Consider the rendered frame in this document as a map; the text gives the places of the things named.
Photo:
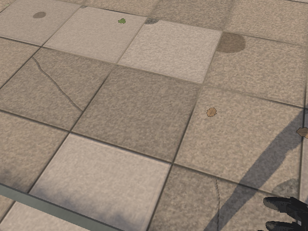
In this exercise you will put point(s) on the right robot hand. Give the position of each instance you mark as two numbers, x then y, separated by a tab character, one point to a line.
293	207

